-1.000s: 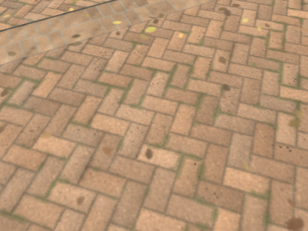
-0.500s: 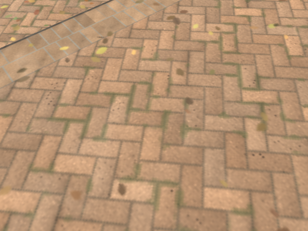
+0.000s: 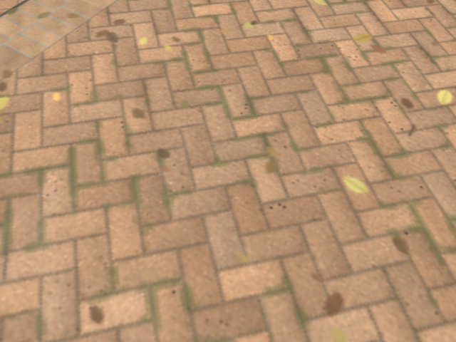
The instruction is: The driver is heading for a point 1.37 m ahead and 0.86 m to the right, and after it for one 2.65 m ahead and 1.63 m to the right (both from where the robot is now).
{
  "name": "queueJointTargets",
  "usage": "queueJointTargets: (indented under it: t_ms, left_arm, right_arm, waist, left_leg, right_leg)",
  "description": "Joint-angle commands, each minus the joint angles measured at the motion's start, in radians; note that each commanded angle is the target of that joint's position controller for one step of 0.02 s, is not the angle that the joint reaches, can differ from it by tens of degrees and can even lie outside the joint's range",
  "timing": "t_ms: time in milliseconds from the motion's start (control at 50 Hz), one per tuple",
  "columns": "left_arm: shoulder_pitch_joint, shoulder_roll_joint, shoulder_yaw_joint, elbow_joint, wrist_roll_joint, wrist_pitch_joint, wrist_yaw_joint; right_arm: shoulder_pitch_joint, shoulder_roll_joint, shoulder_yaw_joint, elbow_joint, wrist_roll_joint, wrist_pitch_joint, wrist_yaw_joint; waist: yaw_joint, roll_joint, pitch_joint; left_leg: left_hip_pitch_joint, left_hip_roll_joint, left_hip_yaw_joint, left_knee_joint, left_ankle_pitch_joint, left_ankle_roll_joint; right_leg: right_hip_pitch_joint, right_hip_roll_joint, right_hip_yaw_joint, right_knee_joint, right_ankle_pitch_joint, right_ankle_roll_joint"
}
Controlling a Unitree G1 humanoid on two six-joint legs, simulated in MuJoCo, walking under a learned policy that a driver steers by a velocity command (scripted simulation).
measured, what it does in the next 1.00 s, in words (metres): steps on the spot, turning right: right foot, then left foot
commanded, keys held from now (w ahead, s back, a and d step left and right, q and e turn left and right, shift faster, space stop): e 0.20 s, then no key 0.50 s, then e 0.30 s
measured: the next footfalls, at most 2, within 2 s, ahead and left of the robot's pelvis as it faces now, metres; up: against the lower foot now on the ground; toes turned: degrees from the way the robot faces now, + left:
right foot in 0.14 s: +0.02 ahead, -0.12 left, +0.00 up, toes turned -6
left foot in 0.64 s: +0.05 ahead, +0.07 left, +0.00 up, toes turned -14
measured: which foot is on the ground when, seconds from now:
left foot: down 0.00-0.14, up 0.16-0.62, down 0.64-1.00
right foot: up 0.00-0.12, down 0.14-0.82, up 0.84-1.00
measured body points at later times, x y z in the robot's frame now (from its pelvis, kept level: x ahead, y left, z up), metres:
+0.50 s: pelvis -0.01 -0.05 +0.00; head +0.00 -0.07 +0.45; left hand +0.16 +0.19 -0.10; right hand +0.01 -0.34 -0.13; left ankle +0.02 +0.09 -0.70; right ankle -0.02 -0.11 -0.74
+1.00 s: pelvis -0.02 -0.03 -0.01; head +0.00 -0.05 +0.44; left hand +0.14 +0.22 -0.13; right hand -0.01 -0.33 -0.14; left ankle +0.01 +0.08 -0.74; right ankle -0.06 -0.12 -0.72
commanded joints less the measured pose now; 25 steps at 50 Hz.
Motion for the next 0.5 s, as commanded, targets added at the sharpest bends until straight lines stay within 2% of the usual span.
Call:
queueJointTargets:
  t_ms: [20,80,120,140,160,180,200,220,240,260,280,300,340,420,500]
  left_arm:
    - [-0.028,0.046,-0.001,-0.087,-0.005,-0.011,-0.007]
    - [-0.026,0.054,-0.003,-0.1,-0.01,-0.018,-0.006]
    - [0.03,0.05,-0.003,-0.086,0.002,-0.034,0.004]
    - [0.054,0.088,0.005,-0.079,0.017,-0.047,0.017]
    - [0.048,0.225,0.03,-0.109,0.014,-0.061,0.028]
    - [0.132,0.268,0.052,-0.094,0.005,-0.062,0.023]
    - [0.113,0.214,0.038,-0.081,0.002,-0.061,0.026]
    - [0.041,0.156,0.02,-0.087,-0.002,-0.058,0.032]
    - [-0.024,0.123,0.009,-0.098,0.0,-0.056,0.038]
    - [-0.036,0.102,0.001,-0.101,-0.004,-0.058,0.047]
    - [-0.024,0.088,-0.006,-0.097,-0.006,-0.061,0.048]
    - [-0.01,0.085,-0.009,-0.091,-0.006,-0.065,0.048]
    - [0.014,0.087,-0.011,-0.075,-0.004,-0.073,0.048]
    - [0.043,0.078,-0.021,-0.046,0.007,-0.076,0.053]
    - [0.043,0.078,-0.029,-0.018,0.016,-0.08,0.054]
  right_arm:
    - [0.006,-0.189,-0.055,-0.05,-0.004,-0.01,0.01]
    - [0.012,-0.212,-0.064,-0.042,-0.002,-0.002,0.02]
    - [-0.001,-0.215,-0.067,-0.038,0.014,0.006,0.023]
    - [0.042,-0.193,-0.064,-0.027,0.013,0.01,0.026]
    - [0.067,-0.088,-0.037,-0.078,-0.002,0.02,0.034]
    - [-0.038,-0.13,-0.04,-0.11,0.0,0.04,0.011]
    - [-0.042,-0.14,-0.044,-0.1,0.012,0.049,0.006]
    - [-0.022,-0.142,-0.046,-0.08,0.023,0.046,0.01]
    - [0.0,-0.153,-0.051,-0.061,0.019,0.038,0.013]
    - [0.028,-0.164,-0.055,-0.041,0.005,0.037,0.018]
    - [0.046,-0.163,-0.056,-0.029,0.001,0.037,0.023]
    - [0.05,-0.155,-0.055,-0.024,0.005,0.04,0.027]
    - [0.037,-0.135,-0.05,-0.021,0.012,0.047,0.031]
    - [0.011,-0.12,-0.045,-0.012,0.009,0.055,0.027]
    - [0.0,-0.1,-0.036,0.002,0.014,0.049,0.02]
  waist:
    - [-0.022,0.214,-0.121]
    - [-0.021,0.229,-0.128]
    - [0.026,0.179,-0.136]
    - [0.036,0.049,-0.138]
    - [-0.003,-0.269,-0.131]
    - [0.085,-0.192,-0.125]
    - [0.051,-0.119,-0.088]
    - [0.018,-0.095,-0.056]
    - [-0.01,-0.099,-0.056]
    - [-0.011,-0.123,-0.077]
    - [-0.011,-0.112,-0.113]
    - [-0.01,-0.088,-0.131]
    - [0.0,-0.065,-0.129]
    - [0.023,-0.083,-0.097]
    - [0.028,-0.08,-0.082]
  left_leg:
    - [0.1,0.243,-0.133,-0.081,0.404,0.172]
    - [0.08,0.259,-0.115,-0.034,0.389,0.152]
    - [0.009,0.242,-0.06,0.074,0.304,0.085]
    - [-0.091,0.198,-0.002,0.216,0.149,0.018]
    - [-0.363,0.046,0.079,0.487,-0.377,-0.072]
    - [-0.383,-0.021,-0.075,0.608,-0.437,-0.071]
    - [-0.389,0.001,-0.119,0.668,-0.372,-0.066]
    - [-0.376,0.012,-0.133,0.657,-0.277,-0.058]
    - [-0.363,0.017,-0.132,0.626,-0.208,-0.055]
    - [-0.343,0.006,-0.114,0.644,-0.17,-0.059]
    - [-0.321,-0.003,-0.113,0.66,-0.152,-0.063]
    - [-0.31,-0.007,-0.113,0.66,-0.143,-0.066]
    - [-0.312,-0.008,-0.118,0.619,-0.134,-0.069]
    - [-0.289,-0.011,-0.126,0.481,-0.152,-0.065]
    - [-0.186,-0.028,-0.123,0.33,-0.185,-0.043]
  right_leg:
    - [0.038,-0.015,-0.059,-0.138,-0.014,-0.021]
    - [0.118,-0.007,-0.098,-0.274,-0.005,-0.05]
    - [0.254,0.011,-0.108,-0.5,0.153,-0.08]
    - [0.349,-0.042,0.023,-0.638,0.23,-0.098]
    - [0.44,-0.36,0.461,-0.698,0.481,-0.191]
    - [0.326,-0.419,0.492,-0.656,0.702,-0.329]
    - [0.313,-0.362,0.402,-0.645,0.692,-0.338]
    - [0.278,-0.294,0.314,-0.658,0.623,-0.305]
    - [0.286,-0.228,0.259,-0.664,0.566,-0.262]
    - [0.299,-0.201,0.227,-0.657,0.635,-0.257]
    - [0.318,-0.193,0.21,-0.651,0.69,-0.257]
    - [0.33,-0.197,0.206,-0.65,0.709,-0.258]
    - [0.35,-0.205,0.215,-0.662,0.67,-0.26]
    - [0.348,-0.216,0.251,-0.689,0.523,-0.268]
    - [0.296,-0.213,0.268,-0.68,0.47,-0.273]
Velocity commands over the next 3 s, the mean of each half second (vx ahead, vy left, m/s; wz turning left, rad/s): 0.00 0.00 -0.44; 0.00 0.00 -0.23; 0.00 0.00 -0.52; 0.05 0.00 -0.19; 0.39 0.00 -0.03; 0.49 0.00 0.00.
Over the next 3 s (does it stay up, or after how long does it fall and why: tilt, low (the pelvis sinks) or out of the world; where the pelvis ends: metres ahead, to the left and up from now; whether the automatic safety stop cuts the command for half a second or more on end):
stays up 0.39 -0.33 -0.02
